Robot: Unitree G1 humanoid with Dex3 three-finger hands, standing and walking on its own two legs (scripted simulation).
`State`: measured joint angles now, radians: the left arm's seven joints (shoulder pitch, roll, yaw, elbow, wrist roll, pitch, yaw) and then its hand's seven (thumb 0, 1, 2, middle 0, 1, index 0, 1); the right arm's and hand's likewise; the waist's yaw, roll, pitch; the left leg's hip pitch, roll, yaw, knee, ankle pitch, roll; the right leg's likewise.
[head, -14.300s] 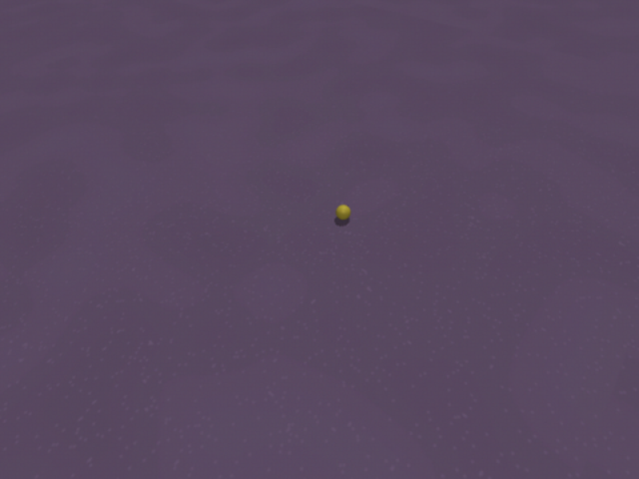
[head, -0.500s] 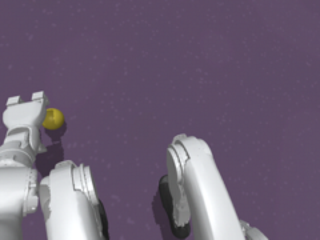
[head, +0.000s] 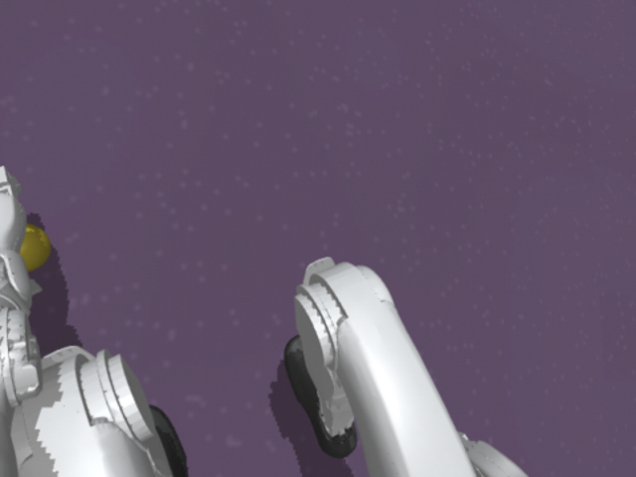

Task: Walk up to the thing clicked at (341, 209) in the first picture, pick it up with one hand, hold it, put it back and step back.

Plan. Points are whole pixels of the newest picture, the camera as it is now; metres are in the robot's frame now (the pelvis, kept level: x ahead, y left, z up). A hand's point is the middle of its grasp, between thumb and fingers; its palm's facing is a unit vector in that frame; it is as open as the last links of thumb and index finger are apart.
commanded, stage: rest palm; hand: left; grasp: from above
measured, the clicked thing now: (20, 247) +0.45 +0.26 -0.27
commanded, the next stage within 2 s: close in 1.00 s
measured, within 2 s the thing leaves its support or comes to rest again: neither
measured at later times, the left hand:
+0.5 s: hand (7, 255) +0.44 +0.26 -0.24, palm faces -0.41 -0.07 -0.91, open 13.9 cm
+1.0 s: hand (9, 259) +0.44 +0.27 -0.25, palm faces -0.46 -0.09 -0.88, open 13.6 cm
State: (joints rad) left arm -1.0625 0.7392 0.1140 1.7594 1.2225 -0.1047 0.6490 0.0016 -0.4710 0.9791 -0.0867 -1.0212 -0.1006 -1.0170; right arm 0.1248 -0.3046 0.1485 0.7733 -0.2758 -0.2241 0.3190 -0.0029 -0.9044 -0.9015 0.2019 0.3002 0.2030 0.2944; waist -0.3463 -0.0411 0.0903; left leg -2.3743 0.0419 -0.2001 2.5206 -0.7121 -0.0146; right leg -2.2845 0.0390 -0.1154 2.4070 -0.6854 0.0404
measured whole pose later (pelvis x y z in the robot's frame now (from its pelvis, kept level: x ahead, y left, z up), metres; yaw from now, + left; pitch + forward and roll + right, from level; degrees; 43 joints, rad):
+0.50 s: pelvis +0.00 +0.00 +0.00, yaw -2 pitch +30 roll -12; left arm -1.06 0.80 0.05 1.83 1.28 -0.14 0.78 0.00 -0.47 0.97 -0.08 -1.03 -0.10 -1.02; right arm 0.08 -0.33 0.18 0.78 -0.30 -0.29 0.35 0.00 -0.91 -0.90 0.20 0.30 0.20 0.29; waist -0.36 -0.09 0.10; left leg -2.36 0.04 -0.24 2.54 -0.72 -0.02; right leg -2.25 0.05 -0.15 2.39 -0.68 0.04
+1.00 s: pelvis +0.00 +0.00 +0.00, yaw -3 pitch +28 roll -13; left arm -1.06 0.86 0.02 1.84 1.25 -0.18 0.73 0.00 -0.45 0.96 -0.09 -1.08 -0.11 -1.06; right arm 0.08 -0.32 0.26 0.74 -0.29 -0.33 0.35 0.00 -0.91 -0.91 0.20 0.30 0.20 0.29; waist -0.38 -0.11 0.14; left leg -2.34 0.04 -0.27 2.55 -0.73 -0.02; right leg -2.22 0.06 -0.17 2.38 -0.68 0.05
